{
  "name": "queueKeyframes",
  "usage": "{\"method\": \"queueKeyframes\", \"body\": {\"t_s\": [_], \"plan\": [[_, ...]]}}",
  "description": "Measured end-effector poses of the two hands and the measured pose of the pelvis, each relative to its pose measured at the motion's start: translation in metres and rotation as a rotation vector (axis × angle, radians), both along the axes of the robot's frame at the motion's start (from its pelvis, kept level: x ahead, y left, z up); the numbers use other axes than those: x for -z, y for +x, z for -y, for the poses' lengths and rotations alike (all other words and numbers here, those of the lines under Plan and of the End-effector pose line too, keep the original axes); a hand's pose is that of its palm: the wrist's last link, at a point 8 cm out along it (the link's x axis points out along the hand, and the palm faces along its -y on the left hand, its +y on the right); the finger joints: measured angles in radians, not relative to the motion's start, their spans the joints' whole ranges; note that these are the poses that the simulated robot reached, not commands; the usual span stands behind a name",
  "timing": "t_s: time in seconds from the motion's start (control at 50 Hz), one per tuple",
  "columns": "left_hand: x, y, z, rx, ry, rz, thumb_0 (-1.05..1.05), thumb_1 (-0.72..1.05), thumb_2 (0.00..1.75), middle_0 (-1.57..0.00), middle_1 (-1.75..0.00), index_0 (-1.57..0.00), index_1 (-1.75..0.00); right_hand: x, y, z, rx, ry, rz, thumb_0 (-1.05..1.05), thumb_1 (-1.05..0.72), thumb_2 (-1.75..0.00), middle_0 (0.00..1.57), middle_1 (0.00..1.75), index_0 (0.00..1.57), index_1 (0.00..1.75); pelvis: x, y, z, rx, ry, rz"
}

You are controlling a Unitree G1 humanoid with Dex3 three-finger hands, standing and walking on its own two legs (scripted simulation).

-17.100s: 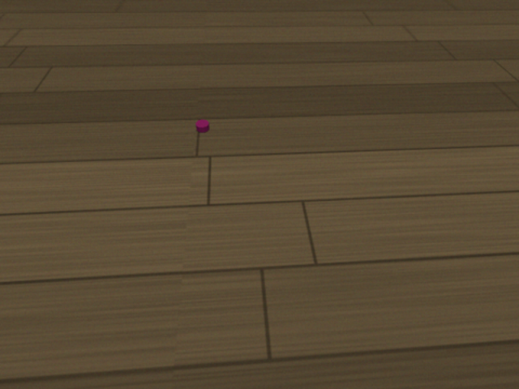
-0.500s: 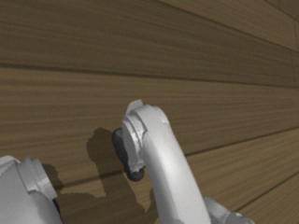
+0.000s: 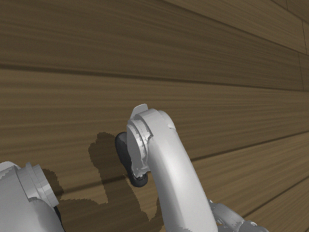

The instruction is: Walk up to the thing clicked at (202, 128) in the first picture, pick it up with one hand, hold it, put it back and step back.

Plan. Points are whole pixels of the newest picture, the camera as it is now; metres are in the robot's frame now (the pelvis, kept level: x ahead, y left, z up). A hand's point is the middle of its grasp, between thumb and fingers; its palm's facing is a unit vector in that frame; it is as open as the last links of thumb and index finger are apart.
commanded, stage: settle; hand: left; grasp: from above
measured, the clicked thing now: out of the picture +0.48 +0.25 -0.30
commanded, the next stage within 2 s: lift in 0.76 s
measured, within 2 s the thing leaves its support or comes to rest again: leaves its support in 0.04 s
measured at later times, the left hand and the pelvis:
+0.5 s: hand out of the picture +0.45 +0.28 -0.18, palm faces -0.43 -0.10 -0.89, open 10.3 cm; pelvis +0.01 +0.00 +0.02, yaw +4 degrees
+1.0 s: hand out of the picture +0.45 +0.28 -0.13, palm faces -0.43 -0.11 -0.89, open 10.3 cm; pelvis +0.01 -0.02 +0.04, yaw +8 degrees
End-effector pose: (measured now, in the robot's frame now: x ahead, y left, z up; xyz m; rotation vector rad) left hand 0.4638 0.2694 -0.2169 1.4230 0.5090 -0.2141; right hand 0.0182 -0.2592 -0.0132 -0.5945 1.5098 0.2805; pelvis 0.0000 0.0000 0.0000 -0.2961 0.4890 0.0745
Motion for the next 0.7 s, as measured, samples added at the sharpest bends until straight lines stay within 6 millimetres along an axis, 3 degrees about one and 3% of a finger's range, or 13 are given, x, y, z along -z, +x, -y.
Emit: {"method": "queueKeyframes", "body": {"t_s": [0.14, 0.28, 0.48, 0.58, 0.7], "plan": [[-0.013, -0.001, -0.012, -0.013, 0.008, 0.011, 0.05, 0.08, 0.44, -0.83, -0.79, -0.57, -0.6, 0.003, 0.002, 0.0, 0.031, 0.004, 0.004, 0.0, -0.92, -0.9, 0.2, 0.3, 0.19, 0.3, -0.002, 0.002, 0.0, -0.005, 0.008, -0.019], [-0.049, 0.001, -0.026, -0.012, 0.034, 0.046, 0.04, 0.07, 0.42, -0.86, -0.76, -0.59, -0.58, 0.012, 0.016, 0.004, 0.072, 0.017, 0.038, 0.0, -0.92, -0.9, 0.2, 0.3, 0.2, 0.3, -0.008, 0.006, 0.0, -0.01, 0.022, -0.056], [-0.096, -0.009, -0.016, 0.026, 0.039, 0.014, 0.02, 0.09, 0.36, -0.91, -0.68, -0.62, -0.53, 0.028, 0.053, 0.014, 0.107, 0.038, 0.142, 0.0, -0.92, -0.9, 0.2, 0.3, 0.2, 0.3, -0.017, 0.008, 0.003, -0.028, 0.064, -0.105], [-0.105, -0.009, -0.009, 0.048, 0.044, -0.007, 0.01, 0.08, 0.36, -0.95, -0.63, -0.63, -0.5, 0.035, 0.066, 0.021, 0.114, 0.028, 0.184, 0.0, -0.92, -0.9, 0.2, 0.3, 0.19, 0.3, -0.019, 0.007, 0.007, -0.036, 0.088, -0.108], [-0.112, -0.006, -0.005, 0.05, 0.047, 0.006, 0.0, 0.07, 0.36, -0.99, -0.58, -0.65, -0.48, 0.042, 0.068, 0.026, 0.133, 0.013, 0.169, 0.0, -0.92, -0.9, 0.2, 0.3, 0.19, 0.3, -0.023, 0.009, 0.012, -0.04, 0.109, -0.133]]}}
